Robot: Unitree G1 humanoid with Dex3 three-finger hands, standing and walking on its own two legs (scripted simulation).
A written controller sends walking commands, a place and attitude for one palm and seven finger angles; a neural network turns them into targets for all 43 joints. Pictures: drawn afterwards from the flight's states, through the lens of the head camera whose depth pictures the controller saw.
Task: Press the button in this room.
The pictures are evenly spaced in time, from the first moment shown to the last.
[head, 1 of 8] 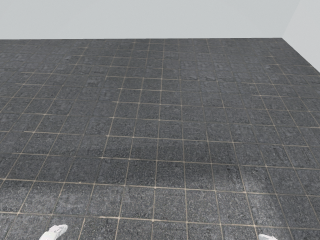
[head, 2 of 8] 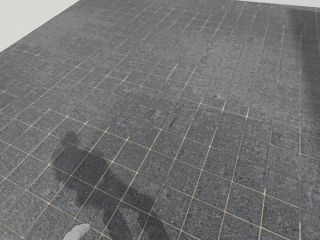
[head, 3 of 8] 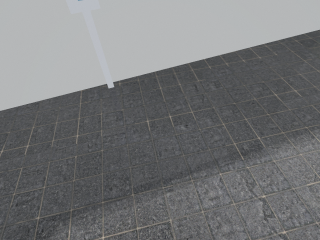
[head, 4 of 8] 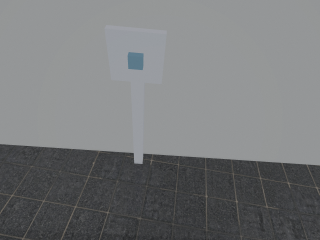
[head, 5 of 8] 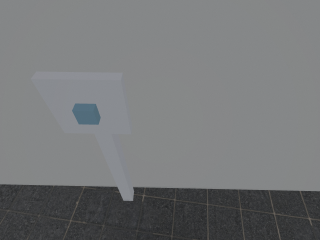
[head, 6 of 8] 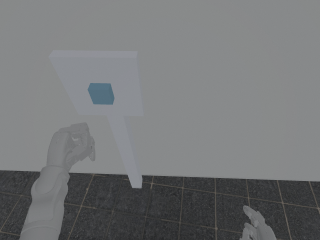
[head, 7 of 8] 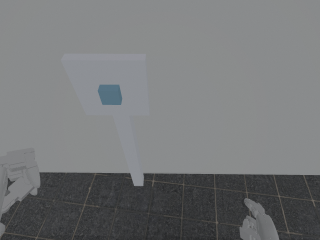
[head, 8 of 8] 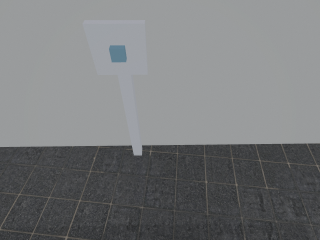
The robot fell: no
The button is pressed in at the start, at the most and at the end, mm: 0 14 0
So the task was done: yes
